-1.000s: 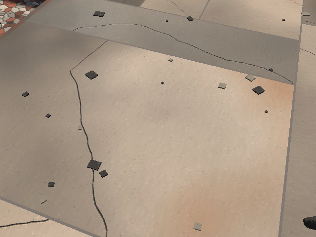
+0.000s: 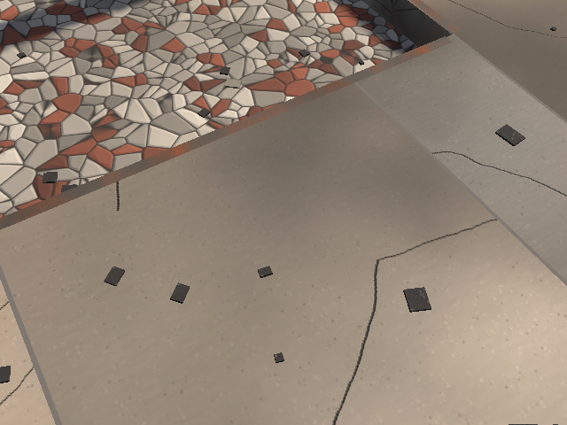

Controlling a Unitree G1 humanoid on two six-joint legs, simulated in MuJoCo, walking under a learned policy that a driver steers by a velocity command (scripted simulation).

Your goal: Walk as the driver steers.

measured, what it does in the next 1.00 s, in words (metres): walks ahead, turning left: left foot, then right foot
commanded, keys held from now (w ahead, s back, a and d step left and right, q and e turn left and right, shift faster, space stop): q+shift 0.36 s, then w+q+shift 0.28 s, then q+shift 0.36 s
